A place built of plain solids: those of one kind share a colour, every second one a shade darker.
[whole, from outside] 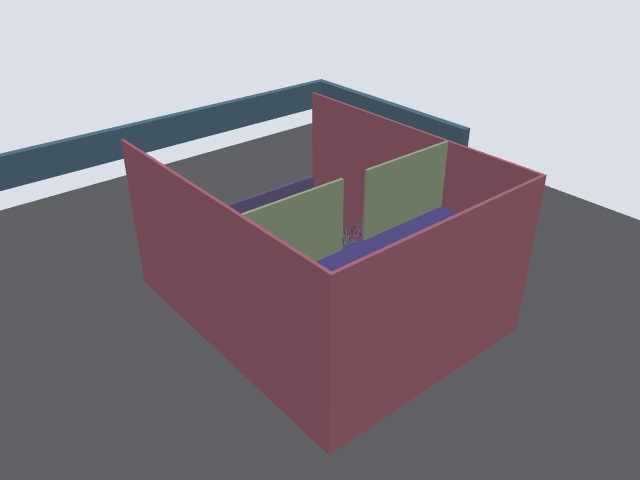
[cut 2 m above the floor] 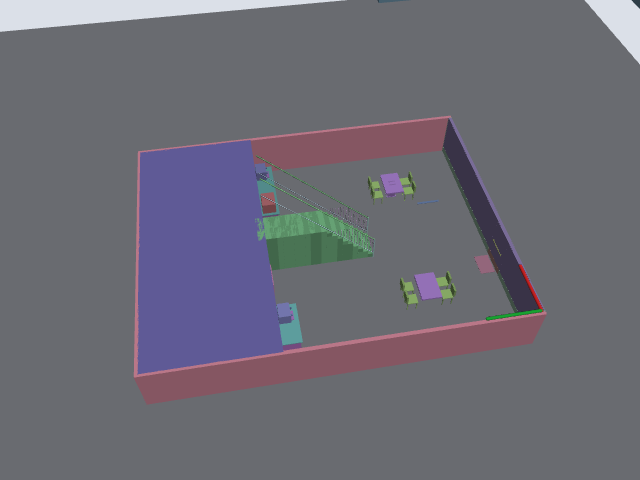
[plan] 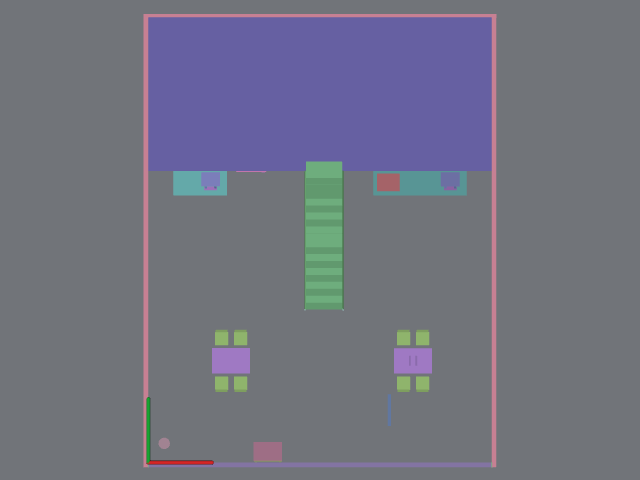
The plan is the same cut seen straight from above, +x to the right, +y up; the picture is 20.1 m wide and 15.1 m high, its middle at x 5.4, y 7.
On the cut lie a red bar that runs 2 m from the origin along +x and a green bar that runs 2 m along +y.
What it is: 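A cafe in an old town house with an upstairs room, fitted out in the 2010s to 2020s; 10.8 x 14.0 m; the hall at street level under a ceiling 2.68 m high, its front glazed onto the street; over the flight a stairwell up to the upstairs room's ceiling, 7.56 m over the hall's floor; the upstairs room 4.37 m over the hall's floor, over the rear 4.8 m, shut by plain walls, lit by lamps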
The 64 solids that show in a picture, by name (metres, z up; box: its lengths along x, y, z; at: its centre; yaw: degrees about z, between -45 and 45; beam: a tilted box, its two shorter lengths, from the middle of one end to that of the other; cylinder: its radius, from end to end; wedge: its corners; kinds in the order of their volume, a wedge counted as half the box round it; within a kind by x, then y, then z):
{
 "upper_1": {"box": [10.9, 4.84, 4.42], "at": [5.4, 11.59, 2.16]},
 "street_hedge_1": {"box": [0.6, 15.85, 2.25], "at": [-14.2, -8.07, 1.07]},
 "street_hedge_2": {"box": [39.8, 0.6, 2.25], "at": [5.4, -16.3, 1.07]},
 "street_hedge_3": {"box": [0.6, 15.85, 2.25], "at": [25.0, -8.07, 1.07]},
 "wall_1": {"box": [0.15, 14.26, 7.61], "at": [-0.07, 6.98, 3.75]},
 "wall_2": {"box": [11.1, 0.15, 7.61], "at": [5.4, 14.04, 3.75]},
 "wall_3": {"box": [0.15, 14.26, 7.61], "at": [10.88, 6.98, 3.75]},
 "stair_step_1": {"box": [1.15, 0.44, 0.26], "at": [5.53, 5.03, 0.08]},
 "stair_step_2": {"box": [1.15, 0.44, 0.47], "at": [5.53, 5.25, 0.18]},
 "stair_step_3": {"box": [1.15, 0.44, 0.67], "at": [5.53, 5.46, 0.29]},
 "stair_step_4": {"box": [1.15, 0.44, 0.88], "at": [5.53, 5.68, 0.39]},
 "stair_step_5": {"box": [1.15, 0.44, 1.09], "at": [5.53, 5.9, 0.5]},
 "stair_step_6": {"box": [1.15, 0.44, 1.3], "at": [5.53, 6.12, 0.6]},
 "stair_step_7": {"box": [1.15, 0.44, 1.51], "at": [5.53, 6.34, 0.7]},
 "stair_step_8": {"box": [1.15, 0.44, 1.71], "at": [5.53, 6.55, 0.81]},
 "stair_step_9": {"box": [1.15, 0.44, 1.92], "at": [5.53, 6.77, 0.91]},
 "stair_step_10": {"box": [1.15, 0.44, 2.13], "at": [5.53, 6.99, 1.02]},
 "stair_step_11": {"box": [1.15, 0.44, 2.34], "at": [5.53, 7.21, 1.12]},
 "stair_step_12": {"box": [1.15, 0.44, 2.55], "at": [5.53, 7.43, 1.22]},
 "stair_step_13": {"box": [1.15, 0.44, 2.76], "at": [5.53, 7.64, 1.33]},
 "stair_step_14": {"box": [1.15, 0.44, 2.96], "at": [5.53, 7.86, 1.43]},
 "stair_step_15": {"box": [1.15, 0.44, 3.17], "at": [5.53, 8.08, 1.54]},
 "stair_step_16": {"box": [1.15, 0.44, 3.38], "at": [5.53, 8.3, 1.64]},
 "stair_step_17": {"box": [1.15, 0.44, 3.59], "at": [5.53, 8.52, 1.74]},
 "stair_step_18": {"box": [1.15, 0.44, 3.8], "at": [5.53, 8.73, 1.85]},
 "stair_step_19": {"box": [1.15, 0.44, 4.0], "at": [5.53, 8.95, 1.95]},
 "stair_step_20": {"box": [1.15, 0.52, 4.21], "at": [5.53, 9.21, 2.06]},
 "entrance_wall_1": {"box": [4.91, 0.15, 3.24], "at": [2.45, 9.24, 5.94]},
 "entrance_wall_2": {"box": [4.64, 0.15, 3.24], "at": [8.48, 9.24, 5.94]},
 "window_wall_1": {"box": [3.16, 0.15, 2.73], "at": [1.58, -0.07, 1.31]},
 "window_wall_2": {"box": [1.2, 0.15, 2.73], "at": [3.76, -0.07, 1.31]},
 "window_wall_3": {"box": [6.44, 0.15, 2.73], "at": [7.58, -0.07, 1.31]},
 "counter_1": {"box": [1.66, 0.7, 1.05], "at": [1.63, 8.81, 0.47]},
 "coffee_machine_1": {"box": [0.6, 0.45, 0.5], "at": [1.96, 8.91, 1.24]},
 "coffee_machine_2": {"box": [0.6, 0.45, 0.5], "at": [9.5, 8.91, 1.24]},
 "display_1": {"box": [0.72, 0.56, 0.54], "at": [7.55, 8.81, 1.26]},
 "stallriser_1": {"box": [3.16, 0.05, 0.35], "at": [1.58, -0.02, 0.12]},
 "stallriser_2": {"box": [6.44, 0.05, 0.35], "at": [7.58, -0.02, 0.12]},
 "counter_top_1": {"box": [1.7, 0.78, 0.04], "at": [1.63, 8.79, 1.02]},
 "counter_top_2": {"box": [2.94, 0.78, 0.04], "at": [8.55, 8.79, 1.02]},
 "meeting_table_1": {"box": [1.2, 0.8, 0.07], "at": [2.6, 3.2, 0.71]},
 "meeting_table_2": {"box": [1.2, 0.8, 0.07], "at": [8.33, 3.2, 0.71]},
 "side_chair_1": {"box": [0.38, 0.08, 0.38], "at": [2.3, 2.26, 0.65]},
 "side_chair_2": {"box": [0.42, 0.42, 0.04], "at": [2.3, 2.5, 0.43]},
 "side_chair_3": {"box": [0.42, 0.42, 0.04], "at": [2.3, 3.9, 0.43]},
 "side_chair_4": {"box": [0.38, 0.08, 0.38], "at": [2.3, 4.14, 0.65]},
 "side_chair_5": {"box": [0.38, 0.08, 0.38], "at": [2.9, 2.26, 0.65]},
 "side_chair_6": {"box": [0.42, 0.42, 0.04], "at": [2.9, 2.5, 0.43]},
 "side_chair_7": {"box": [0.42, 0.42, 0.04], "at": [2.9, 3.9, 0.43]},
 "side_chair_8": {"box": [0.38, 0.08, 0.38], "at": [2.9, 4.14, 0.65]},
 "side_chair_9": {"box": [0.42, 0.42, 0.04], "at": [8.03, 2.5, 0.43]},
 "side_chair_10": {"box": [0.42, 0.42, 0.04], "at": [8.03, 3.9, 0.43]},
 "side_chair_11": {"box": [0.42, 0.42, 0.04], "at": [8.63, 2.5, 0.43]},
 "side_chair_12": {"box": [0.42, 0.42, 0.04], "at": [8.63, 3.9, 0.43]},
 "plant_pot_1": {"cylinder": 0.18, "from": [0.5, 0.6, 0.0], "to": [0.5, 0.6, 0.38]},
 "door_mat_1": {"box": [0.9, 0.6, 0.07], "at": [3.76, 0.35, -0.02]},
 "street_door_kick_1": {"box": [1.2, 0.05, 0.35], "at": [3.76, -0.02, 0.12]},
 "stair_guard_rail_1": {"cylinder": 0.022, "from": [4.93, 4.81, 1.14], "to": [4.93, 9.17, 5.3]},
 "stair_guard_rail_2": {"cylinder": 0.022, "from": [6.12, 4.81, 1.14], "to": [6.12, 9.17, 5.3]},
 "coffee_machine_drip_1": {"box": [0.4, 0.12, 0.08], "at": [1.96, 8.62, 1.03]},
 "coffee_machine_drip_2": {"box": [0.4, 0.12, 0.08], "at": [9.5, 8.62, 1.03]},
 "cable_protector_1": {"box": [0.1, 1.0, 0.07], "at": [7.58, 1.65, -0.01]},
 "stair_guard_low_1": {"cylinder": 0.012, "from": [4.93, 4.81, 0.29], "to": [4.93, 9.17, 4.45]},
 "stair_guard_low_2": {"cylinder": 0.012, "from": [6.12, 4.81, 0.29], "to": [6.12, 9.17, 4.45]}
}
